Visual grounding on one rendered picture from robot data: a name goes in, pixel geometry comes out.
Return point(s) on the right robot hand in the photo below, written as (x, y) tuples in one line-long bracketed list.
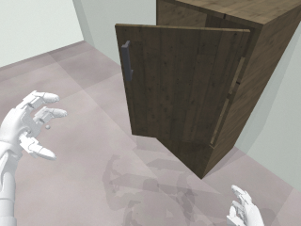
[(249, 214)]

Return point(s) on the cupboard door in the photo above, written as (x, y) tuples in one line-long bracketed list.
[(181, 80)]

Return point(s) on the left robot hand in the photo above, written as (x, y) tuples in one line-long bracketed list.
[(18, 121)]

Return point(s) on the handle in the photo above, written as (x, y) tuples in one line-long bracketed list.
[(126, 61)]

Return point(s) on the robot left forearm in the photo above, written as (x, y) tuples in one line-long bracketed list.
[(9, 158)]

